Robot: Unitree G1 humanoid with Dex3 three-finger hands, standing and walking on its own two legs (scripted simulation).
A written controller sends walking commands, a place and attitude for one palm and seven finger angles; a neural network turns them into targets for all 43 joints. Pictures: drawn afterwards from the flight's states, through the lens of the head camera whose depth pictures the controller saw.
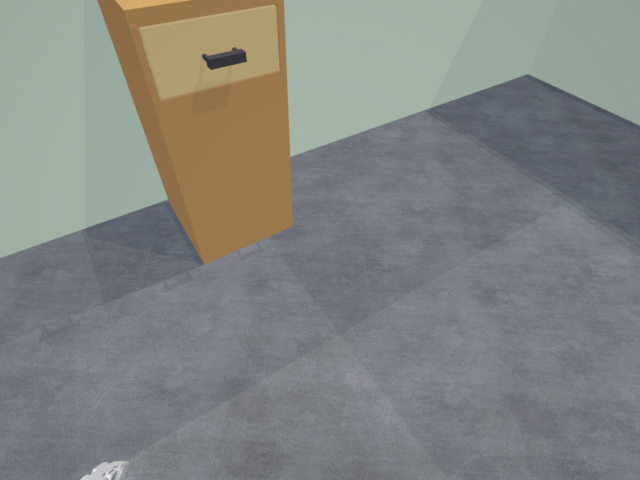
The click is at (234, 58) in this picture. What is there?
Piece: drawer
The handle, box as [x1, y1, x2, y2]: [202, 47, 246, 69]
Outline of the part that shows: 246,61 245,52 242,49 237,49 235,47 232,48 232,51 208,56 202,54 202,57 206,61 207,66 210,69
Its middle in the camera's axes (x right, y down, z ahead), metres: -0.27 -0.50 +1.05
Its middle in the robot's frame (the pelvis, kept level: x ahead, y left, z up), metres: +1.12 +0.32 +0.03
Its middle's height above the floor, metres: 0.80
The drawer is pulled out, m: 0.00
